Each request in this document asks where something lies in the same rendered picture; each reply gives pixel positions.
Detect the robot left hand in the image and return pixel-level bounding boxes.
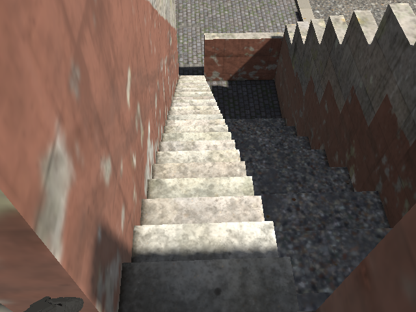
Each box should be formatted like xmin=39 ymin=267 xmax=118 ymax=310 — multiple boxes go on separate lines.
xmin=24 ymin=296 xmax=84 ymax=312

